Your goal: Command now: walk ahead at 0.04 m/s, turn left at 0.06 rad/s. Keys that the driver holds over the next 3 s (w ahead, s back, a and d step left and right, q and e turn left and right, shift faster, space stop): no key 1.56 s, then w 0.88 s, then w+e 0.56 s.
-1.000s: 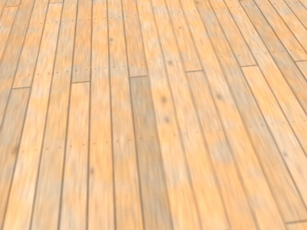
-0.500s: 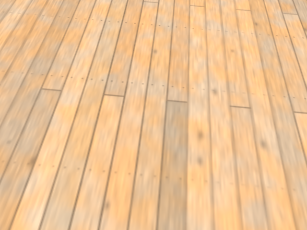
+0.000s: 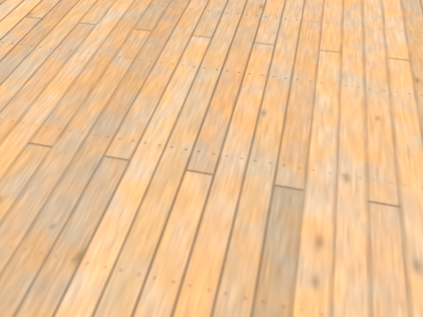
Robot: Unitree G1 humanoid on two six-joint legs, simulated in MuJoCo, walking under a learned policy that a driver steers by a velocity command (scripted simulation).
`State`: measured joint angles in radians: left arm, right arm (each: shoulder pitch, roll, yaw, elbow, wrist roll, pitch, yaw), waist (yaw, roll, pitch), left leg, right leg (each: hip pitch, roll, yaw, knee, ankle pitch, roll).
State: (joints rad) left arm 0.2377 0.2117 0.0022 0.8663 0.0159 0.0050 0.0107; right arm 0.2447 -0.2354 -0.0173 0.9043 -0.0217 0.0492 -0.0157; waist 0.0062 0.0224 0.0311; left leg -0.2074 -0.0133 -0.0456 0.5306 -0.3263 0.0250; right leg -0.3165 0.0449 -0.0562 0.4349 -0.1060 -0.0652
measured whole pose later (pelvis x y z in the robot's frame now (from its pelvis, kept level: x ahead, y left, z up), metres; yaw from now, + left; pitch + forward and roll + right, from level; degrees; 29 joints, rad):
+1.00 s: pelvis +0.05 +0.02 +0.01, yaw -1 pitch -2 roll +0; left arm 0.27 0.15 0.00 1.16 0.01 0.00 0.04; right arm 0.33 -0.14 0.02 1.15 -0.01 -0.02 -0.05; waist 0.01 0.00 0.03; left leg -0.05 -0.04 -0.03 0.38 -0.30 0.04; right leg -0.21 0.02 -0.01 0.40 -0.16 -0.02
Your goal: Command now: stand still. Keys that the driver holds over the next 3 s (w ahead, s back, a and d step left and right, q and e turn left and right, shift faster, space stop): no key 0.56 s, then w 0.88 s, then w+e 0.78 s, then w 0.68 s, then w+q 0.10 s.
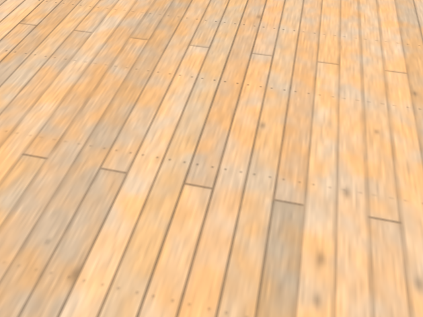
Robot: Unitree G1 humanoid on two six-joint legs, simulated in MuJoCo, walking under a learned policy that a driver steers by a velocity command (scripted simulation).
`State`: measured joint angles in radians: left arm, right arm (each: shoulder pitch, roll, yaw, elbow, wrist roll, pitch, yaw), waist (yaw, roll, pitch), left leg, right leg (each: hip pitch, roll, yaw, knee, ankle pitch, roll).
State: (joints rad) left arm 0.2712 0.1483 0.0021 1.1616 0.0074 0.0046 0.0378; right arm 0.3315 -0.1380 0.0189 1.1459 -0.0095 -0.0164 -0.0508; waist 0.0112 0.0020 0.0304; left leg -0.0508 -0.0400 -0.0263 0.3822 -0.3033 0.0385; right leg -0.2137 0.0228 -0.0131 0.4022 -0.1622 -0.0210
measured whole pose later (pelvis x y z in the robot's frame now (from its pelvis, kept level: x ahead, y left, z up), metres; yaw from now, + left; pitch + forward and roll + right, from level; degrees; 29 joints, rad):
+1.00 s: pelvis +0.13 -0.05 -0.01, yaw +1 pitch +0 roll +0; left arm 0.28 0.19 0.06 1.03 0.02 -0.07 0.00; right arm 0.44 -0.19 -0.04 1.11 -0.03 -0.07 0.00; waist -0.01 0.04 0.03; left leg -0.27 0.01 0.00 1.08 -0.37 0.09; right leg -0.25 0.04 -0.11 0.53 -0.28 -0.08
